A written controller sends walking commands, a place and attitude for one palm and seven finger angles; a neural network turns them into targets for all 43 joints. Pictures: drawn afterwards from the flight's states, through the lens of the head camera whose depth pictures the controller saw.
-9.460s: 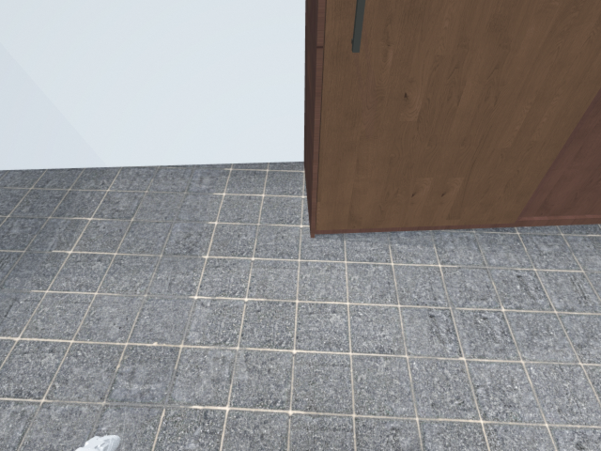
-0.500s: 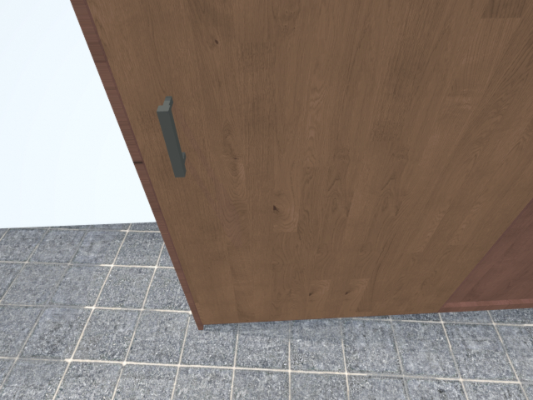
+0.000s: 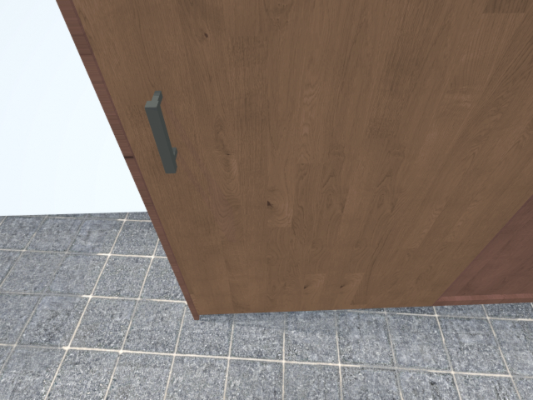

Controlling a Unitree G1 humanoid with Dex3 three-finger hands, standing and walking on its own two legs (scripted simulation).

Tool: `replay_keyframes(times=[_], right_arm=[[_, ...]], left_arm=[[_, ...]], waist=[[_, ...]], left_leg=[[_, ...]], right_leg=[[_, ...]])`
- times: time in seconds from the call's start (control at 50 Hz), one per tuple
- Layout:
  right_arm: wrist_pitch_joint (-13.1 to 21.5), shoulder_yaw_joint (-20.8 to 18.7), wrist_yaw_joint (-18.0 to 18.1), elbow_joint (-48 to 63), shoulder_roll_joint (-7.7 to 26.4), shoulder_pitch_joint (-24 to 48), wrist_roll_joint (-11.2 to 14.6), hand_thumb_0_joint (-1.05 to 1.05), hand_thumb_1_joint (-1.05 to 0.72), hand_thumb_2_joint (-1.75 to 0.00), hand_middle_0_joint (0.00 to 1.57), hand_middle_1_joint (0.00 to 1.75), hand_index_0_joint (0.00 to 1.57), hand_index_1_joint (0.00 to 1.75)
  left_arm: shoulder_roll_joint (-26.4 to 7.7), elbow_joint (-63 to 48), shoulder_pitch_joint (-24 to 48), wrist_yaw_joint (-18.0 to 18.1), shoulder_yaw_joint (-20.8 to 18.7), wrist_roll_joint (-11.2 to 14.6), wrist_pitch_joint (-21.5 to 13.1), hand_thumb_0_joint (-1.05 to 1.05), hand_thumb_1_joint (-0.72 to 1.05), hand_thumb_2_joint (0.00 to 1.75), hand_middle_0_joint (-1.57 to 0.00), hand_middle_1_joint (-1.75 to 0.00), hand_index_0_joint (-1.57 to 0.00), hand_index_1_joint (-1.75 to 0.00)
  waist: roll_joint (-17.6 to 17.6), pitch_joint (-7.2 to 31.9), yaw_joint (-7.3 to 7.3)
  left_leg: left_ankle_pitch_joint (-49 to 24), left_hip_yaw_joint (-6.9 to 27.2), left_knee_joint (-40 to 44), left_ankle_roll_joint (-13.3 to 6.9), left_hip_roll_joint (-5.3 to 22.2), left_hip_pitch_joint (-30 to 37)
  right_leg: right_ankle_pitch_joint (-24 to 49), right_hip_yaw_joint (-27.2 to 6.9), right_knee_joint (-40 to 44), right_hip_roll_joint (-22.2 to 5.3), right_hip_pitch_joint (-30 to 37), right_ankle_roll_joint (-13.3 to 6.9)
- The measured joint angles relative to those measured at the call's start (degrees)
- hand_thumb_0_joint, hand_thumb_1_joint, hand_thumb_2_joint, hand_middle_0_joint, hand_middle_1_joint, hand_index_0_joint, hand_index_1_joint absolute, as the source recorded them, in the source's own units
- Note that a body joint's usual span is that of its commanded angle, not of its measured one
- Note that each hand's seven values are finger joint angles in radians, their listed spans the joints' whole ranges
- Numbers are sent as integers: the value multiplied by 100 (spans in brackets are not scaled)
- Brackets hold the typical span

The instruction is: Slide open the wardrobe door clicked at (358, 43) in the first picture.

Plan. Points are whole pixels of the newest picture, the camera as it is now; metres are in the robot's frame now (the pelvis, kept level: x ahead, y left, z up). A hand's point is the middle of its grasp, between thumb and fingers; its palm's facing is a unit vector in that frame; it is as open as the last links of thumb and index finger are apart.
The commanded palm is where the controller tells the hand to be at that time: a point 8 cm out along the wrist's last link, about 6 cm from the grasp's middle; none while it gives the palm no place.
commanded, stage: look again from close up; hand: left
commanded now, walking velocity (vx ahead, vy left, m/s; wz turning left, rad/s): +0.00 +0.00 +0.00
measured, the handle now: (164, 133) +0.51 +0.21 +0.13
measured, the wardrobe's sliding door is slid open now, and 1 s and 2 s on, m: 0.00 0.00 0.00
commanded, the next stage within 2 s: raise the hand with hooked fingers in 1.26 s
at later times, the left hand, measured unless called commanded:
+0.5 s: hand out of the picture +0.09 +0.24 -0.15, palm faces -0.02 -0.94 -0.34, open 7.4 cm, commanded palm none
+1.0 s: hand out of the picture +0.09 +0.25 -0.15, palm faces -0.01 -0.94 -0.33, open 7.4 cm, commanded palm none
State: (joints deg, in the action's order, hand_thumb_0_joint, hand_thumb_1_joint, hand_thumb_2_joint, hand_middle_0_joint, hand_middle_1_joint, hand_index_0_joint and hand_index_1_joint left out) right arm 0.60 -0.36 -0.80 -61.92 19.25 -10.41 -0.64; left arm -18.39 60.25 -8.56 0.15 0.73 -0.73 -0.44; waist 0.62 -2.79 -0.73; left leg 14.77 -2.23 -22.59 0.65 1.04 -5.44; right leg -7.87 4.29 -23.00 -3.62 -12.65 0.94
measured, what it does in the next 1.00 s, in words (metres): stands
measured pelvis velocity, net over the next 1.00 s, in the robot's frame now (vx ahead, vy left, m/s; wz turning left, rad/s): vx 0.02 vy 0.00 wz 0.02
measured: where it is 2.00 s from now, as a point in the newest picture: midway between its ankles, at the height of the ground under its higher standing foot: outside the picture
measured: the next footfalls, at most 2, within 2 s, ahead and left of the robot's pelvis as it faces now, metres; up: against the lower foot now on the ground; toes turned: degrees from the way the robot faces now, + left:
none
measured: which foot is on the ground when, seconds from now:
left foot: down 0.00-1.00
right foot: down 0.00-1.00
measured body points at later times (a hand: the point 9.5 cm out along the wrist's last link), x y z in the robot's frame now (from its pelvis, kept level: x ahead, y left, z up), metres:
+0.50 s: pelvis +0.01 +0.00 +0.00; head +0.02 +0.00 +0.45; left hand +0.09 +0.29 -0.13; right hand +0.09 -0.30 -0.13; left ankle -0.03 +0.12 -0.74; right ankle +0.05 -0.13 -0.74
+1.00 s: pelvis +0.02 +0.00 +0.00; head +0.03 +0.00 +0.45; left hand +0.09 +0.30 -0.13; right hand +0.10 -0.29 -0.13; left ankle -0.03 +0.12 -0.74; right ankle +0.05 -0.13 -0.74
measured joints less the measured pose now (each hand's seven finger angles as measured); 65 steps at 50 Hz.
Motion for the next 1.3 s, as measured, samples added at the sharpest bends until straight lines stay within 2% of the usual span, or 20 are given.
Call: replay_keyframes(times=[0.2, 0.56, 1.3], right_arm=[[13, 3, 6, -110, -63, 134, 5, 1, -90, -90, 20, 30, 20, 30], [28, 14, 35, -135, 34, 310, 7, 1, -90, -90, 20, 30, 20, 30], [40, 60, 57, -210, -18, 268, 11, 1, -90, -90, 20, 30, 20, 30]], left_arm=[[32, 89, 91, 14, -19, -4, -14, 1, 90, 90, -20, -30, -21, -30], [-55, 181, 140, 15, -44, -5, -6, 1, 90, 90, -20, -30, -21, -30], [-57, 275, 121, 10, -64, -9, 3, 1, 90, 90, -20, -30, -21, -30]], waist=[[7, -27, 23], [-37, -11, 75], [-66, -31, 96]], left_leg=[[-38, 31, 136, 14, 14, 83], [-68, 66, 339, 9, 8, 262], [-113, 97, 531, 7, 3, 391]], right_leg=[[20, 38, 126, 16, 93, -5], [16, 81, 288, 15, 271, 15], [24, 118, 433, 14, 394, 30]])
